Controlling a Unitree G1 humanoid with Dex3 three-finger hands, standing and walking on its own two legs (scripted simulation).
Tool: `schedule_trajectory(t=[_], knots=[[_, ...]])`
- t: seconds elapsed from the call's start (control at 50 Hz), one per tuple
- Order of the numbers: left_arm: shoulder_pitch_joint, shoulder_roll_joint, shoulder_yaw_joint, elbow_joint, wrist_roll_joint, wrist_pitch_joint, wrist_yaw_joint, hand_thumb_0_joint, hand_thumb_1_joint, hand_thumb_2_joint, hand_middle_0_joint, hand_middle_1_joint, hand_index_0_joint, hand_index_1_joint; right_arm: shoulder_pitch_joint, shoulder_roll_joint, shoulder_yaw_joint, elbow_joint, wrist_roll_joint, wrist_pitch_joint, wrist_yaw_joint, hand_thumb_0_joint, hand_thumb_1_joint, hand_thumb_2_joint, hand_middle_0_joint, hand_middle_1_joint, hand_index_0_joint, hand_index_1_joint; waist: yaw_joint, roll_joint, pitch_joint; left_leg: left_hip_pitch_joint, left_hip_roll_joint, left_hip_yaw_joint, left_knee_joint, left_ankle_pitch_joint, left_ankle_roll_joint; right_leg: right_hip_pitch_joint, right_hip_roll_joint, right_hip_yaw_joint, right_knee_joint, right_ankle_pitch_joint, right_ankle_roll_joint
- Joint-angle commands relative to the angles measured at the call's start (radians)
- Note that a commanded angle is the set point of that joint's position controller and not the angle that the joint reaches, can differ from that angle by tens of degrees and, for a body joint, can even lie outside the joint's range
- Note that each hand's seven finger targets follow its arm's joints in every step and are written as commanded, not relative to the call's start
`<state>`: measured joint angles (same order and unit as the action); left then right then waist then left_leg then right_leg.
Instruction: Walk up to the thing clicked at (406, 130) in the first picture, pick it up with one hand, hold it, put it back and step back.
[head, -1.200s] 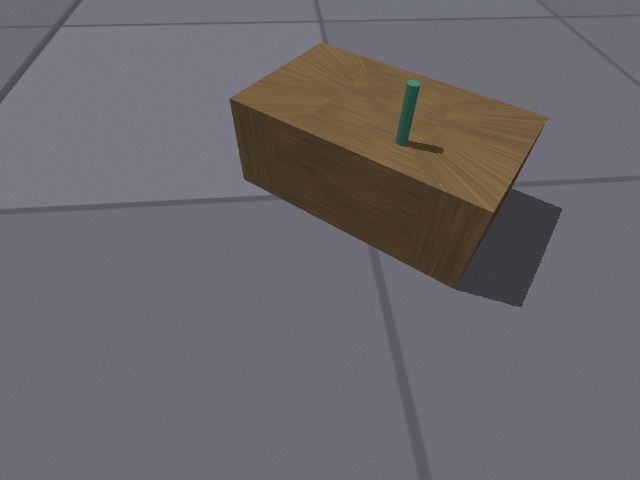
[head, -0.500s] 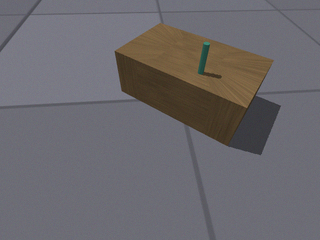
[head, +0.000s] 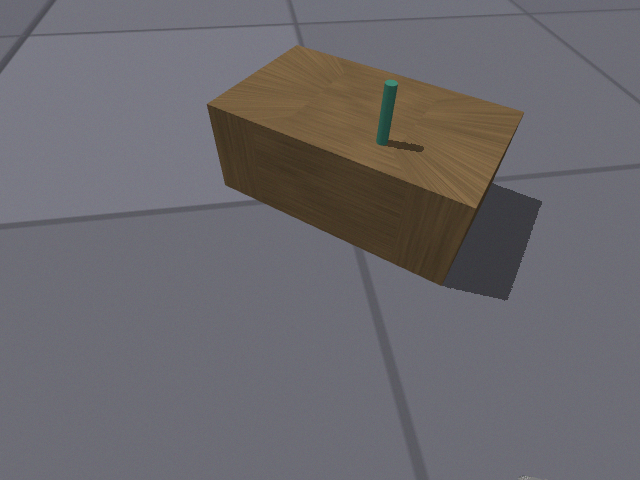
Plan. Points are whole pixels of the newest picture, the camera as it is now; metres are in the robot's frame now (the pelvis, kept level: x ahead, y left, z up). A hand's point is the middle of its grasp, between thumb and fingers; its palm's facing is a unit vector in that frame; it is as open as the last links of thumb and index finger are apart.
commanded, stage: walk up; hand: left
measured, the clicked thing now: (386, 114) +1.22 -0.21 -0.25
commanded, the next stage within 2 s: none
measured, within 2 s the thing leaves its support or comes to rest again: neither
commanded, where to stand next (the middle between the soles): +0.73 -0.13 m, yaw -34 degrees
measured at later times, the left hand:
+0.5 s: hand (200, 415) +0.23 +0.18 -0.13, palm faces -0.23 -0.89 -0.39, open 7.4 cm
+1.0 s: hand (260, 231) +0.59 +0.13 -0.13, palm faces -0.48 -0.77 -0.42, open 7.4 cm
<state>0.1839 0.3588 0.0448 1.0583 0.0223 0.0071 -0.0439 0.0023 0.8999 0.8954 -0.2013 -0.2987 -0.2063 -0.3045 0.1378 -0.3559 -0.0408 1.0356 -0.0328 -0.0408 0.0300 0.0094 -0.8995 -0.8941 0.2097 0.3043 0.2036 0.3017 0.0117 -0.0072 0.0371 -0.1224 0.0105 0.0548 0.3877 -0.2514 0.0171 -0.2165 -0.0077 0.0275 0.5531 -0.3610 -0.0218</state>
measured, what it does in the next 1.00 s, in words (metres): walks ahead, turning right: right foot, then left foot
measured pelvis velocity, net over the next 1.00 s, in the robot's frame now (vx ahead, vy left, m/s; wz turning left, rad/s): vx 0.38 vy -0.07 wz -0.44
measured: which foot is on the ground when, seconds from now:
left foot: down 0.00-0.24, up 0.26-0.64, down 0.66-1.00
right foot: up 0.00-0.20, down 0.22-0.70, up 0.72-1.00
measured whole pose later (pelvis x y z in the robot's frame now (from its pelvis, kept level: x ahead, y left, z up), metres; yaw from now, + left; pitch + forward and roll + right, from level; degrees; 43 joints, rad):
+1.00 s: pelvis +0.38 -0.07 -0.01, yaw -25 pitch -1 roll +1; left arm 0.25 0.43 0.05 0.83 0.00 -0.08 -0.04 0.00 0.90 0.90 -0.20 -0.30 -0.20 -0.30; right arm 0.35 -0.43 -0.06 0.79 -0.03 -0.04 0.07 0.01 -0.90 -0.89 0.21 0.30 0.20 0.30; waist -0.07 0.02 0.09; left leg -0.17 0.06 0.16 0.54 -0.34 0.02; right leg -0.45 -0.04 -0.03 0.70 -0.27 -0.02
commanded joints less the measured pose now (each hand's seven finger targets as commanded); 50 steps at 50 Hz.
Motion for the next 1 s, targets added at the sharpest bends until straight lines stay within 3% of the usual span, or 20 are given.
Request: schedule_trajectory(t=[0.0,0.06,0.14,0.18,0.2,0.22,0.24,0.26,0.28,0.36,0.54,0.6,0.64,0.66,0.68,0.7,0.72,0.8,0.88,0.98], knots=[[-0.152,0.238,0.062,-0.191,0.012,-0.032,-0.021,0.0,0.9,0.9,-0.2,-0.3,-0.2,-0.3,0.062,-0.336,-0.114,-0.133,-0.003,-0.041,-0.02,0.0,-0.9,-0.9,0.2,0.3,0.2,0.3,-0.085,0.055,0.058,0.109,0.445,-0.403,-0.273,-0.384,0.233,-0.479,-0.119,0.059,0.372,-0.072,-0.005],[-0.023,0.227,0.072,-0.176,0.001,-0.03,-0.056,0.0,0.9,0.9,-0.2,-0.3,-0.2,-0.3,-0.045,-0.325,-0.117,-0.197,-0.016,-0.047,-0.007,0.0,-0.9,-0.9,0.2,0.3,0.2,0.3,-0.012,0.156,0.031,0.08,0.348,-0.171,-0.221,-0.275,0.188,-0.328,-0.142,0.009,0.236,-0.032,0.013],[0.038,0.229,0.09,-0.179,0.007,-0.034,-0.064,0.0,0.9,0.9,-0.2,-0.3,-0.2,-0.3,-0.072,-0.32,-0.118,-0.229,-0.017,-0.033,0.009,0.0,-0.9,-0.9,0.2,0.3,0.2,0.3,0.014,0.148,0.037,-0.124,0.248,0.019,-0.08,-0.269,0.125,-0.052,-0.077,-0.116,0.122,0.103,0.02],[0.196,0.259,0.11,-0.14,0.011,-0.045,-0.045,0.0,0.9,0.9,-0.2,-0.3,-0.2,-0.3,-0.087,-0.29,-0.105,-0.243,-0.016,-0.019,0.01,0.0,-0.9,-0.9,0.2,0.3,0.2,0.3,0.093,-0.007,-0.02,-0.251,0.185,0.098,0.205,-0.235,0.101,0.174,-0.013,-0.154,0.066,0.131,0.008],[0.341,0.323,0.139,-0.114,0.011,-0.059,-0.022,0.0,0.9,0.9,-0.2,-0.3,-0.2,-0.3,-0.035,-0.224,-0.079,-0.245,-0.014,-0.011,0.012,0.0,-0.9,-0.9,0.2,0.3,0.2,0.3,0.159,-0.223,-0.075,-0.389,0.112,0.123,0.527,-0.199,0.071,0.36,-0.015,-0.043,-0.002,-0.02,-0.021],[0.391,0.431,0.163,-0.137,0.008,-0.068,-0.001,0.0,0.9,0.9,-0.2,-0.3,-0.2,-0.3,-0.031,-0.155,-0.052,-0.29,0.005,-0.013,0.02,0.0,-0.9,-0.9,0.2,0.3,0.2,0.3,0.172,-0.474,-0.044,-0.601,-0.047,0.083,0.81,-0.385,0.013,0.334,-0.263,0.504,-0.307,-0.333,-0.116],[0.295,0.451,0.147,-0.182,-0.007,-0.068,-0.003,0.0,0.9,0.9,-0.2,-0.3,-0.2,-0.3,-0.052,-0.251,-0.074,-0.296,0.003,-0.006,0.017,0.0,-0.9,-0.9,0.2,0.3,0.2,0.3,0.112,-0.278,0.0,-0.567,0.012,-0.089,0.856,-0.346,-0.006,0.145,-0.396,0.826,-0.445,-0.514,-0.229],[0.19,0.422,0.14,-0.214,-0.025,-0.066,0.003,0.0,0.9,0.9,-0.2,-0.3,-0.2,-0.3,-0.049,-0.3,-0.086,-0.269,0.013,-0.006,0.018,0.0,-0.9,-0.9,0.2,0.3,0.2,0.3,0.064,-0.107,0.057,-0.549,0.076,-0.136,0.862,-0.257,-0.006,0.082,-0.381,0.759,-0.448,-0.574,-0.232],[0.137,0.389,0.125,-0.226,-0.028,-0.07,0.01,0.0,0.9,0.9,-0.2,-0.3,-0.2,-0.3,-0.016,-0.297,-0.087,-0.242,0.023,-0.004,0.022,0.0,-0.9,-0.9,0.2,0.3,0.2,0.3,0.035,-0.074,0.072,-0.554,0.103,-0.133,0.844,-0.172,0.003,0.085,-0.322,0.631,-0.413,-0.473,-0.203],[0.124,0.318,0.101,-0.252,-0.021,-0.097,0.02,0.0,0.9,0.9,-0.2,-0.3,-0.2,-0.3,0.121,-0.266,-0.081,-0.201,0.012,0.008,0.035,0.0,-0.9,-0.9,0.2,0.3,0.2,0.3,-0.011,-0.115,0.044,-0.401,0.119,-0.106,0.66,-0.044,-0.008,-0.014,-0.193,0.319,-0.34,-0.142,-0.151],[0.19,0.343,0.109,-0.303,-0.016,-0.122,0.027,0.0,0.9,0.9,-0.2,-0.3,-0.2,-0.3,-0.014,-0.256,-0.095,-0.318,-0.012,-0.016,0.055,0.0,-0.9,-0.9,0.2,0.3,0.2,0.3,0.028,-0.1,0.069,-0.389,0.119,-0.078,0.317,0.038,-0.037,-0.007,-0.196,0.27,-0.244,-0.036,-0.176],[0.143,0.345,0.098,-0.318,-0.015,-0.12,0.036,0.0,0.9,0.9,-0.2,-0.3,-0.2,-0.3,0.064,-0.252,-0.106,-0.307,-0.008,-0.027,0.051,0.0,-0.9,-0.9,0.2,0.3,0.2,0.3,-0.034,-0.109,0.039,-0.183,0.077,-0.016,0.249,0.036,-0.015,-0.1,-0.19,0.216,-0.13,0.184,-0.148],[0.154,0.281,0.072,-0.331,-0.013,-0.117,0.039,0.0,0.9,0.9,-0.2,-0.3,-0.2,-0.3,0.269,-0.31,-0.134,-0.259,-0.011,-0.039,0.039,0.0,-0.9,-0.9,0.2,0.3,0.2,0.3,-0.141,0.061,-0.063,0.112,0.043,-0.034,0.128,-0.04,0.035,-0.189,-0.077,0.106,0.251,0.346,-0.088],[0.218,0.188,0.045,-0.335,-0.026,-0.118,0.041,0.0,0.9,0.9,-0.2,-0.3,-0.2,-0.3,0.366,-0.388,-0.157,-0.257,-0.025,-0.051,0.026,0.0,-0.9,-0.9,0.2,0.3,0.2,0.3,-0.167,0.305,-0.138,0.257,0.272,-0.383,0.008,-0.192,0.109,-0.358,0.038,0.042,0.579,0.181,-0.03],[0.257,0.225,0.051,-0.324,-0.034,-0.117,0.054,0.0,0.9,0.9,-0.2,-0.3,-0.2,-0.3,0.303,-0.43,-0.162,-0.282,0.005,-0.05,0.023,0.0,-0.9,-0.9,0.2,0.3,0.2,0.3,-0.108,0.313,-0.113,0.223,0.449,-0.743,-0.168,-0.273,0.214,-0.49,0.098,0.03,0.706,-0.169,-0.027],[0.225,0.289,0.052,-0.302,-0.022,-0.115,0.061,0.0,0.9,0.9,-0.2,-0.3,-0.2,-0.3,0.229,-0.414,-0.162,-0.294,0.027,-0.044,0.025,0.0,-0.9,-0.9,0.2,0.3,0.2,0.3,-0.075,0.174,-0.042,0.068,0.459,-0.719,-0.177,-0.333,0.248,-0.462,0.02,0.09,0.784,-0.136,-0.035],[0.205,0.31,0.056,-0.287,-0.029,-0.113,0.053,0.0,0.9,0.9,-0.2,-0.3,-0.2,-0.3,0.189,-0.365,-0.143,-0.31,0.023,-0.04,0.024,0.0,-0.9,-0.9,0.2,0.3,0.2,0.3,-0.056,0.092,0.031,-0.044,0.403,-0.541,-0.155,-0.306,0.219,-0.424,-0.022,0.093,0.744,-0.058,-0.034],[0.22,0.258,0.056,-0.25,-0.04,-0.101,0.019,0.0,0.9,0.9,-0.2,-0.3,-0.2,-0.3,0.166,-0.31,-0.103,-0.31,0.014,-0.049,0.018,0.0,-0.9,-0.9,0.2,0.3,0.2,0.3,-0.04,0.179,0.023,-0.086,0.257,-0.189,-0.105,0.06,0.186,-0.316,-0.059,0.023,0.476,0.021,-0.002],[0.114,0.238,0.052,-0.293,-0.028,-0.102,0.011,0.0,0.9,0.9,-0.2,-0.3,-0.2,-0.3,0.202,-0.315,-0.101,-0.323,0.004,-0.041,0.022,0.0,-0.9,-0.9,0.2,0.3,0.2,0.3,-0.07,0.187,0.006,-0.015,0.287,-0.123,-0.079,0.177,0.238,-0.295,-0.06,-0.039,0.24,0.038,0.009],[0.182,0.24,0.068,-0.259,-0.021,-0.117,0.026,0.0,0.9,0.9,-0.2,-0.3,-0.2,-0.3,0.143,-0.292,-0.089,-0.361,0.012,-0.014,0.028,0.0,-0.9,-0.9,0.2,0.3,0.2,0.3,0.002,0.089,-0.042,-0.155,0.229,-0.021,0.129,0.142,0.157,0.047,0.009,-0.108,-0.009,0.23,-0.017]])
